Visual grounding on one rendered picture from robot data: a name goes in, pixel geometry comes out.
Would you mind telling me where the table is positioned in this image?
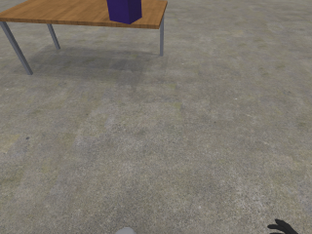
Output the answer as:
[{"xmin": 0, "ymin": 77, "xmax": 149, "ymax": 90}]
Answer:
[{"xmin": 0, "ymin": 0, "xmax": 168, "ymax": 75}]

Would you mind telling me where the carton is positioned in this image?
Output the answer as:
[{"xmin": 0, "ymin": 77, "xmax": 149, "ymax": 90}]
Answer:
[{"xmin": 106, "ymin": 0, "xmax": 142, "ymax": 24}]

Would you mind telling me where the right robot hand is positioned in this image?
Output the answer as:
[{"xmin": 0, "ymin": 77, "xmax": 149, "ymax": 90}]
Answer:
[{"xmin": 267, "ymin": 218, "xmax": 298, "ymax": 234}]

